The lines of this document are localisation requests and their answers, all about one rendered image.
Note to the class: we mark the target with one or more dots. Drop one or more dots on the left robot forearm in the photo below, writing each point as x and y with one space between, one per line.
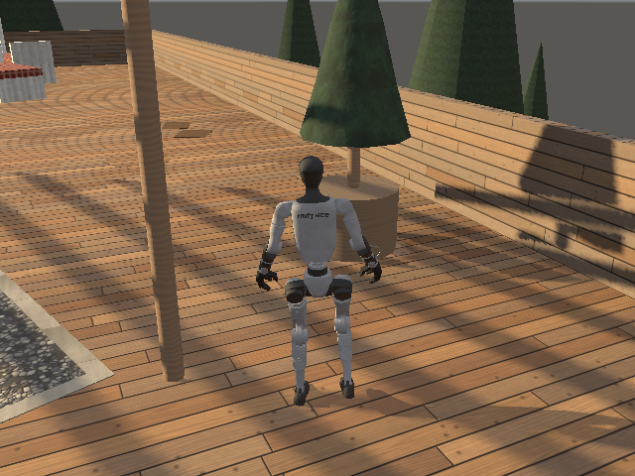
266 260

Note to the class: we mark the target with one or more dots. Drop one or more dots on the left robot upper arm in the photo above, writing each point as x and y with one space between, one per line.
282 211

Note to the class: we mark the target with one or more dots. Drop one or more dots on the robot left hand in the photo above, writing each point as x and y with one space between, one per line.
260 279

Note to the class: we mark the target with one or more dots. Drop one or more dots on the right robot upper arm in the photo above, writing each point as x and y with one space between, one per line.
345 207

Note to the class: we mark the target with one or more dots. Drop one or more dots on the robot left foot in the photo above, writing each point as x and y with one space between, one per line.
300 398

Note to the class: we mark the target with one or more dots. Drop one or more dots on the robot right hand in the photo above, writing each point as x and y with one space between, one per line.
377 272

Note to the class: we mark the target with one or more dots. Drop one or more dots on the right robot forearm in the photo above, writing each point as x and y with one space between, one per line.
367 255

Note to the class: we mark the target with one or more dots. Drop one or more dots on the right robot shin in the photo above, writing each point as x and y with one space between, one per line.
345 352

